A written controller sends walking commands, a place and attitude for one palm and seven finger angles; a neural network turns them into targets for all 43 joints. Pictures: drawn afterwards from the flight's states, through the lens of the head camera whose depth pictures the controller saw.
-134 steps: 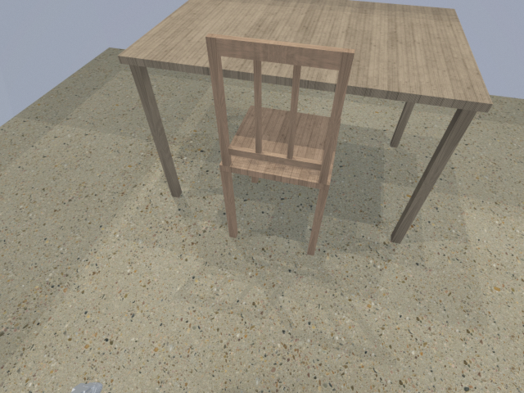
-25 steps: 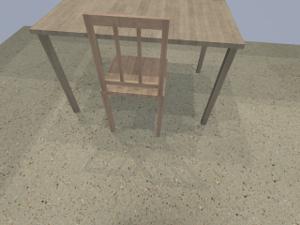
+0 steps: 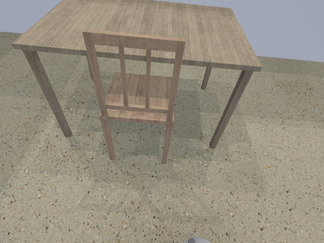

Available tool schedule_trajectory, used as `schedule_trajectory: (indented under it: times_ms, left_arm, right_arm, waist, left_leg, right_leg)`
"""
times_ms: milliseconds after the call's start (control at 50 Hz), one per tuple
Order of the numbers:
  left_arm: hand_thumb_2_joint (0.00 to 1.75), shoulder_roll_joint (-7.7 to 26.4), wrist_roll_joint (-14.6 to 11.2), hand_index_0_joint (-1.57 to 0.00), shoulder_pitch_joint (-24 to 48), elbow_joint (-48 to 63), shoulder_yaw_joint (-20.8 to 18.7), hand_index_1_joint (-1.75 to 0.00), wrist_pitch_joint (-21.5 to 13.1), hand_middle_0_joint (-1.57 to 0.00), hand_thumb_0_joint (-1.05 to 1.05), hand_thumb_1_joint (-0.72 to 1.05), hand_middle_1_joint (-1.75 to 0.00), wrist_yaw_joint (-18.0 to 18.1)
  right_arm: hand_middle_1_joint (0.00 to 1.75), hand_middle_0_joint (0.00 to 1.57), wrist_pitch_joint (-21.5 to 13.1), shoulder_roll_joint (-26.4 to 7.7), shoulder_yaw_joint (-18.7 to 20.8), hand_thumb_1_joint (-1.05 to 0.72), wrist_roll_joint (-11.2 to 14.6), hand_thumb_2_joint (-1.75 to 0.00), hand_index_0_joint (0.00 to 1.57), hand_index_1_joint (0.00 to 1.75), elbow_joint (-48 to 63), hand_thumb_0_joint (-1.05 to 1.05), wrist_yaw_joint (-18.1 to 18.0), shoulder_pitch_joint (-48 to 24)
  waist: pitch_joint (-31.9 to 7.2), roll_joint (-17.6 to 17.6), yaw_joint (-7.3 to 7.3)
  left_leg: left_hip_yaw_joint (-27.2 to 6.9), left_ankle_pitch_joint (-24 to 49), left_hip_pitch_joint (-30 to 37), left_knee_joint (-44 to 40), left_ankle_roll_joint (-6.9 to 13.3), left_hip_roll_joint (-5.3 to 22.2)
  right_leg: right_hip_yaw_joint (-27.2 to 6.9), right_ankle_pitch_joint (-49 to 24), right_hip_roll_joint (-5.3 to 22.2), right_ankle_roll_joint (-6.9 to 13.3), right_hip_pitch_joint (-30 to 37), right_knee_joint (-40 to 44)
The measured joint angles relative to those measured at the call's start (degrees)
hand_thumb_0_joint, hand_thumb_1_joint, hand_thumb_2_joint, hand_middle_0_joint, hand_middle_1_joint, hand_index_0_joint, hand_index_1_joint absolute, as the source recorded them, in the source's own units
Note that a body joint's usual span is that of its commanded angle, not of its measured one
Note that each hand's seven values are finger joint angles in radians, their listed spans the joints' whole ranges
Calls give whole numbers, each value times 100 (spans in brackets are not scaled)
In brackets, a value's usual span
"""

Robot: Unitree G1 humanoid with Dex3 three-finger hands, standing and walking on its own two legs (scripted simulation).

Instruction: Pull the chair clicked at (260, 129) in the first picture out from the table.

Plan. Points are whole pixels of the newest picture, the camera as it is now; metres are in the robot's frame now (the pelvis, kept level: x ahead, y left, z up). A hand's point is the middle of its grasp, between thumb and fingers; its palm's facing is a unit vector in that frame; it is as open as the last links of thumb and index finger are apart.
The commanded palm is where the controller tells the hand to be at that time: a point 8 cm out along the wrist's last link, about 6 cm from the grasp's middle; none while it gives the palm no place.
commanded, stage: take the last steps up to it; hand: left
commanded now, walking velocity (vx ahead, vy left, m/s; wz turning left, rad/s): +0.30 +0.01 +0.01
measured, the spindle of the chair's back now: (124, 79) +0.77 +0.21 -0.07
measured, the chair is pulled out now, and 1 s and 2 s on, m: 0.00 0.00 0.00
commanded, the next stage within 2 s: come to a stop and stand still in 0.60 s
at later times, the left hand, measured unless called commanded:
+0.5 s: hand (106, 212) +0.24 +0.18 -0.18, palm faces +0.08 -0.97 -0.21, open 7.1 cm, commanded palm none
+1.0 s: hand (107, 199) +0.28 +0.18 -0.18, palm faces +0.08 -0.98 -0.19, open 7.4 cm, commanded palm none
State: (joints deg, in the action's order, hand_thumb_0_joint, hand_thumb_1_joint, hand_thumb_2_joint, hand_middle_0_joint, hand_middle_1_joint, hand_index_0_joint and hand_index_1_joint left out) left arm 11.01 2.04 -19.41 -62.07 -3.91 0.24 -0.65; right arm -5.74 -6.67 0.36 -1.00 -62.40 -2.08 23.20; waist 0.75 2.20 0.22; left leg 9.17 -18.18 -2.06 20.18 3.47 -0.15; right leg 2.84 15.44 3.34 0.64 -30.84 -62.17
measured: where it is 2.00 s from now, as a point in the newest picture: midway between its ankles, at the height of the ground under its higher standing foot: outside the picture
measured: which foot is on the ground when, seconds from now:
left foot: down 0.00-0.26, up 0.28-0.64, down 0.66-1.00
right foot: up 0.00-0.24, down 0.26-0.66, up 0.68-1.00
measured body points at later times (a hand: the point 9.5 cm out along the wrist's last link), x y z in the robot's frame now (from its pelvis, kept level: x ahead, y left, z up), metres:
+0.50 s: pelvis +0.18 -0.01 -0.01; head +0.18 -0.01 +0.44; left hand +0.23 +0.23 -0.16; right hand +0.18 -0.23 -0.16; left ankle +0.21 +0.13 -0.69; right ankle +0.22 -0.09 -0.74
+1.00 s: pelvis +0.28 +0.01 -0.01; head +0.30 +0.02 +0.44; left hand +0.28 +0.24 -0.17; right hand +0.32 -0.21 -0.16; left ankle +0.29 +0.13 -0.74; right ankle +0.30 -0.10 -0.74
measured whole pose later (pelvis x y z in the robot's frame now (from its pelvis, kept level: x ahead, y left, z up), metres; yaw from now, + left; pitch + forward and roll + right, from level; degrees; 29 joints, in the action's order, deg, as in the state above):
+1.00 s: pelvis +0.28 +0.01 -0.01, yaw +1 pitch -1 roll +1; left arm 9.0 1.4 -15.8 -60.8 -2.1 1.4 1.7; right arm 0.2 -7.9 1.8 -1.1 -61.9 -2.8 12.3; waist 4.0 2.3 0.8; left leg 7.3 -12.8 -12.5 26.9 0.2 2.1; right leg 2.7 14.9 2.7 -0.7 -16.7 -34.5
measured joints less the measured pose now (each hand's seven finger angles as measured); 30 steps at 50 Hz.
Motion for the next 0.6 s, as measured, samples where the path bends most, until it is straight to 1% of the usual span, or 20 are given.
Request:
schedule_trajectory:
  times_ms: [60,120,180,220,240,260,280,300,320,340,360,380,420,480,540,600]
  left_arm:
    - [90,-2,-12,-20,373,143,11,-30,-22,-20,1,91,-30,-20]
    - [90,-48,-31,-20,779,266,44,-30,-41,-20,0,91,-30,-34]
    - [90,-119,-43,-20,1152,376,81,-30,-81,-20,0,91,-30,-31]
    - [90,-178,-39,-20,1337,455,106,-30,-146,-20,0,91,-30,-23]
    - [90,-199,-31,-20,1391,502,116,-30,-203,-20,0,91,-30,-20]
    - [90,-192,-16,-20,1412,557,127,-30,-285,-20,0,91,-30,-18]
    - [90,-201,-13,-20,1433,606,112,-30,-377,-20,0,91,-30,4]
    - [90,-241,-44,-20,1446,637,100,-30,-437,-20,0,91,-30,33]
    - [90,-271,-72,-20,1419,650,101,-30,-462,-20,0,91,-30,52]
    - [90,-287,-90,-20,1356,636,100,-30,-459,-20,0,91,-30,76]
    - [90,-296,-96,-20,1270,601,97,-30,-441,-20,0,91,-30,109]
    - [90,-307,-90,-20,1170,549,95,-30,-422,-20,0,91,-30,143]
    - [90,-266,-132,-20,977,498,-38,-30,-442,-21,-2,93,-30,257]
    - [90,-106,-65,-20,709,361,-48,-30,-394,-21,-3,95,-30,243]
    - [90,-32,-40,-20,468,226,-18,-30,-328,-21,-2,94,-30,167]
    - [90,-12,-30,-20,218,134,-5,-30,-272,-20,-1,93,-30,114]
  right_arm:
    - [30,20,-9,181,-64,-91,-5,-90,19,30,-186,0,-18,199]
    - [30,20,27,316,-90,-91,-20,-90,20,30,-357,0,-25,386]
    - [30,20,73,378,-79,-91,-31,-90,20,30,-516,0,-25,566]
    - [30,20,113,375,-51,-91,-29,-90,20,30,-624,0,-24,700]
    - [30,20,141,374,-34,-91,-20,-90,20,30,-678,0,-19,779]
    - [30,20,170,399,-21,-91,0,-90,20,30,-720,0,-5,884]
    - [30,20,208,410,-6,-91,33,-90,20,30,-753,0,16,923]
    - [30,21,261,375,20,-91,50,-90,20,30,-770,0,31,852]
    - [30,21,316,326,63,-91,47,-90,20,30,-759,1,47,743]
    - [30,20,368,272,105,-91,30,-90,20,30,-713,1,60,615]
    - [30,20,408,216,139,-91,5,-90,20,30,-642,1,72,471]
    - [30,20,436,158,168,-91,-21,-90,20,30,-545,1,82,314]
    - [30,20,452,66,211,-91,-56,-90,19,30,-308,1,90,15]
    - [30,20,429,-32,260,-92,-73,-90,19,30,36,1,120,-370]
    - [30,20,412,-155,295,-93,-96,-90,19,30,219,1,114,-675]
    - [30,20,371,-301,302,-95,-81,-90,19,30,299,1,163,-854]
  waist:
    - [125,-15,-42]
    - [273,-28,-126]
    - [400,-59,-262]
    - [452,-131,-335]
    - [458,-156,-354]
    - [427,-102,-372]
    - [409,-70,-329]
    - [459,-146,-301]
    - [484,-220,-288]
    - [472,-264,-287]
    - [435,-285,-289]
    - [389,-297,-297]
    - [275,-310,-304]
    - [83,-291,-272]
    - [-39,-274,-146]
    - [-100,-231,19]
  left_leg:
    - [-10,19,324,-343,-17,-16]
    - [-9,-68,622,-528,-58,-42]
    - [-14,-301,856,-489,-111,-58]
    - [-45,-597,935,-209,-162,-4]
    - [-77,-800,899,123,-180,38]
    - [-122,-1007,713,742,-188,43]
    - [-158,-1074,316,1765,-187,79]
    - [-323,-1108,-154,2925,-161,150]
    - [-482,-1044,-621,3902,-135,206]
    - [-582,-894,-1056,4591,-112,263]
    - [-629,-721,-1454,4999,-105,341]
    - [-653,-552,-1810,5166,-121,432]
    - [-690,-298,-2370,4979,-189,611]
    - [-635,-40,-2735,3973,-278,787]
    - [-571,111,-2651,2916,-328,794]
    - [-472,181,-2301,2125,-342,682]
  right_leg:
    - [165,-268,87,-20,-282,364]
    - [336,-503,81,13,-293,1236]
    - [466,-512,-48,139,-104,2014]
    - [560,-451,-202,257,173,2393]
    - [603,-502,-279,314,398,2622]
    - [592,-600,-279,433,673,2853]
    - [604,-847,-240,525,715,2804]
    - [658,-687,-277,551,718,2577]
    - [704,-463,-330,544,785,2480]
    - [730,-304,-376,523,890,2508]
    - [739,-231,-415,499,1003,2615]
    - [739,-233,-449,469,1118,2769]
    - [739,-342,-501,425,1331,3118]
    - [690,-408,-514,407,1599,3517]
    - [622,-355,-475,328,1840,3705]
    - [561,-168,-400,211,2036,3673]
